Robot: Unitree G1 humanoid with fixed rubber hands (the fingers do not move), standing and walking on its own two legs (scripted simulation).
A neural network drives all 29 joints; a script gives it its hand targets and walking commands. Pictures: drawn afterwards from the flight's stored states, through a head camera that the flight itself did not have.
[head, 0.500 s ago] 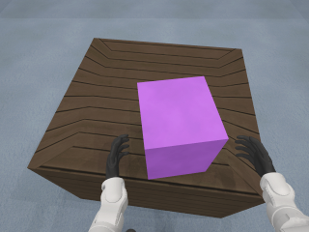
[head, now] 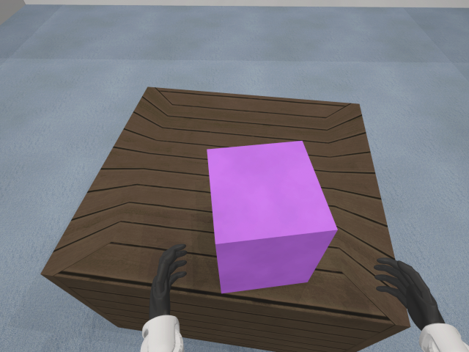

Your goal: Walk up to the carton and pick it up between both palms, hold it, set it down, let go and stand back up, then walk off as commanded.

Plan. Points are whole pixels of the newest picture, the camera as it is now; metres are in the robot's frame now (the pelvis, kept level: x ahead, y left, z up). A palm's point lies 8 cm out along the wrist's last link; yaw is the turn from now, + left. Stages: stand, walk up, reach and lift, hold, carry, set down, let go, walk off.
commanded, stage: set down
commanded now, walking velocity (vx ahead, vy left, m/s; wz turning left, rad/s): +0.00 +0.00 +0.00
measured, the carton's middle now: (260, 219) +0.42 +0.00 -0.07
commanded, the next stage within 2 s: none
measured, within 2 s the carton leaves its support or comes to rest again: neither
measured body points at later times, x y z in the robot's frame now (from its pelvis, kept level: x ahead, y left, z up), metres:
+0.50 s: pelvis +0.00 +0.00 +0.00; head +0.04 +0.01 +0.45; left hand +0.23 +0.15 -0.03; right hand +0.24 -0.28 -0.05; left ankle +0.03 +0.17 -0.73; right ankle +0.02 -0.09 -0.73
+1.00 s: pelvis +0.02 +0.00 +0.00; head +0.05 +0.02 +0.45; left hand +0.22 +0.18 -0.05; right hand +0.24 -0.27 -0.06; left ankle +0.03 +0.17 -0.73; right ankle +0.02 -0.09 -0.73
